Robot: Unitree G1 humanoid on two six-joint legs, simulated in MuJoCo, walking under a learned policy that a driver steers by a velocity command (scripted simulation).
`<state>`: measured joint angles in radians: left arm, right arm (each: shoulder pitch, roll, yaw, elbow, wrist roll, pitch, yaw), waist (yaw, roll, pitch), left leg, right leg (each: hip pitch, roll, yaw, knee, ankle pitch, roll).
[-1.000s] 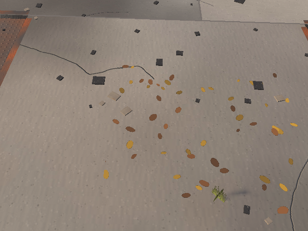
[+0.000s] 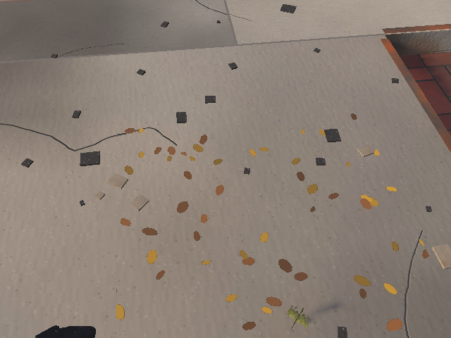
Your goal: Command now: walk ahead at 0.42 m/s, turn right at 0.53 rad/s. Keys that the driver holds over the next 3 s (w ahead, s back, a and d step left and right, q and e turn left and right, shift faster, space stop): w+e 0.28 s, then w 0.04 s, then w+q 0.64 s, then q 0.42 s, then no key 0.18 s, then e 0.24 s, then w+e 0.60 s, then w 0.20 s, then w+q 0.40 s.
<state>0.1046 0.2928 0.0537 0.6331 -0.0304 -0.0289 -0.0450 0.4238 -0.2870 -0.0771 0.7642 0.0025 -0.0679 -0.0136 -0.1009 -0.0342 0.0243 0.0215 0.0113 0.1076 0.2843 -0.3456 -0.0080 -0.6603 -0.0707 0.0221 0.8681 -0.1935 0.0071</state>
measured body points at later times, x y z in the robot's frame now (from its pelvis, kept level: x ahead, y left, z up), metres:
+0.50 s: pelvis +0.27 -0.08 +0.01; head +0.29 -0.10 +0.46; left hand +0.39 +0.18 -0.10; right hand +0.41 -0.36 -0.08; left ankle +0.51 +0.05 -0.67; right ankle +0.19 -0.14 -0.74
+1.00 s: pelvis +0.58 -0.09 +0.01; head +0.62 -0.08 +0.46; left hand +0.79 +0.16 -0.07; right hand +0.66 -0.38 -0.10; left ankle +0.54 +0.00 -0.74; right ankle +0.77 -0.26 -0.68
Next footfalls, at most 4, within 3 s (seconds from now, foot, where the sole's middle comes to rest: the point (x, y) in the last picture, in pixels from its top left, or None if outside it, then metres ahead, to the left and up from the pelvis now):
0.12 right None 0.23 -0.14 -0.77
0.68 left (214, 296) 0.58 -0.01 -0.77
1.12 right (266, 214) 0.86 -0.21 -0.77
1.56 left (200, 246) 0.75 0.03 -0.77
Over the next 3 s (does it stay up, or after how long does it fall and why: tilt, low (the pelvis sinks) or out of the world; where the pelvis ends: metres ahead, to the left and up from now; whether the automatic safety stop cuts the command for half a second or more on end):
stays up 1.25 -0.15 -0.01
